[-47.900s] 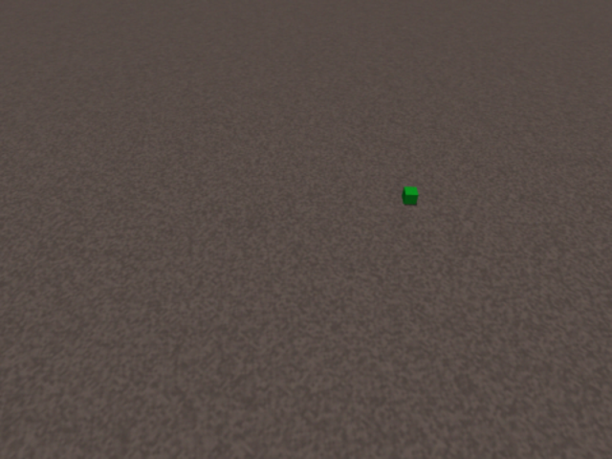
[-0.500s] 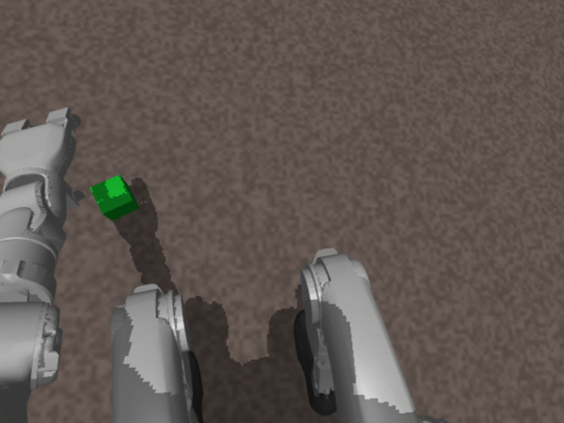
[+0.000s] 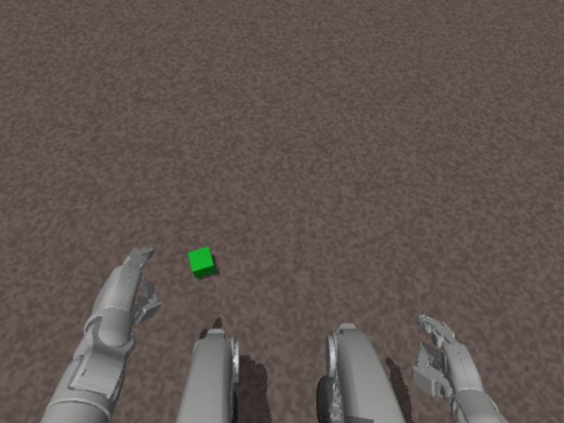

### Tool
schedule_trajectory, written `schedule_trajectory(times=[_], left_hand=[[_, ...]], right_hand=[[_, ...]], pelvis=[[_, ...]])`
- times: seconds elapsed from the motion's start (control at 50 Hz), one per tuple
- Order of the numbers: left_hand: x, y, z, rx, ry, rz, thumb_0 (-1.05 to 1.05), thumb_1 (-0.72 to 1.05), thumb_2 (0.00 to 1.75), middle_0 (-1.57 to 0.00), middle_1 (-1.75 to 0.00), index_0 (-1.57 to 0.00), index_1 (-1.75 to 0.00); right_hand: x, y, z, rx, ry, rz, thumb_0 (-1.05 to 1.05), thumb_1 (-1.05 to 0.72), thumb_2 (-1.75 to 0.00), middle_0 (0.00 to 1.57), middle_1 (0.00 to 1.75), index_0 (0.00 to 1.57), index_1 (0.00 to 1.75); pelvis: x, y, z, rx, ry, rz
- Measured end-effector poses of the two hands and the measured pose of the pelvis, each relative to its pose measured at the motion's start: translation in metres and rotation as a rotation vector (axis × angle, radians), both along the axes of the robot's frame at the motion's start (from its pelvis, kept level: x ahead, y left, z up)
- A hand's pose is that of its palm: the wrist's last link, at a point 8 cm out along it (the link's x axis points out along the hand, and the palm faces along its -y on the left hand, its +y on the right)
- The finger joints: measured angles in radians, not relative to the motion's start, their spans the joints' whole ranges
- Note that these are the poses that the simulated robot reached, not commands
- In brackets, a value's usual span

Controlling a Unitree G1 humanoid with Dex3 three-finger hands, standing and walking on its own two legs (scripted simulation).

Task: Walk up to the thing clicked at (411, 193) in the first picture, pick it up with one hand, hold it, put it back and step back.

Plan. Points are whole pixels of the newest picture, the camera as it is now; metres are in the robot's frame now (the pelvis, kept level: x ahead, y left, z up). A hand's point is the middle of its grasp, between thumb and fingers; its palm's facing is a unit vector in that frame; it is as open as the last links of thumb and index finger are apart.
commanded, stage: home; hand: left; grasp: from above
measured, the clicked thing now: (202, 262) +0.53 +0.21 -0.53
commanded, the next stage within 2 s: none
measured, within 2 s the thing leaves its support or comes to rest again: neither
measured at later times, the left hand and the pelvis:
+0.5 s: hand (104, 334) +0.24 +0.18 +0.10, palm faces +0.09 -0.97 -0.21, open 7.4 cm; pelvis +0.06 +0.00 +0.15, yaw +1 degrees
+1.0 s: hand (84, 351) +0.22 +0.19 +0.11, palm faces +0.09 -0.98 -0.20, open 7.4 cm; pelvis +0.07 +0.00 +0.16, yaw +2 degrees
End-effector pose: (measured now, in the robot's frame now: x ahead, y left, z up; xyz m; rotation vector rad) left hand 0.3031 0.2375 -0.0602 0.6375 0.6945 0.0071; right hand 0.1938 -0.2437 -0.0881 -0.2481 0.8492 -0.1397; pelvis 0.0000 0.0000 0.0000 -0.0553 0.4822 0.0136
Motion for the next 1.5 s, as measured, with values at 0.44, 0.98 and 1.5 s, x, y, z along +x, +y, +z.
schedule_trajectory(times=[0.44, 0.98, 1.5], left_hand=[[-0.074, -0.011, 0.164, -0.365, 0.064, 0.34, 0.01, 0.9, 0.9, -0.2, -0.3, -0.2, -0.3], [-0.098, -0.003, 0.199, -0.385, 0.05, 0.334, 0.01, 0.9, 0.9, -0.2, -0.3, -0.2, -0.3], [-0.099, -0.009, 0.2, -0.382, 0.051, 0.322, 0.01, 0.9, 0.9, -0.2, -0.3, -0.2, -0.3]], right_hand=[[-0.007, 0.0, 0.156, -0.053, -0.128, -0.108, 0.01, -0.91, -0.9, 0.2, 0.3, 0.21, 0.3], [0.036, 0.014, 0.195, -0.054, -0.295, -0.023, 0.01, -0.9, -0.9, 0.21, 0.3, 0.21, 0.3], [0.019, 0.002, 0.191, -0.066, -0.275, -0.059, 0.01, -0.91, -0.9, 0.21, 0.3, 0.21, 0.3]], pelvis=[[0.056, -0.004, 0.139, 0.012, -0.232, 0.013], [0.068, 0.0, 0.16, 0.016, -0.312, 0.029], [0.065, -0.003, 0.159, 0.019, -0.317, 0.021]])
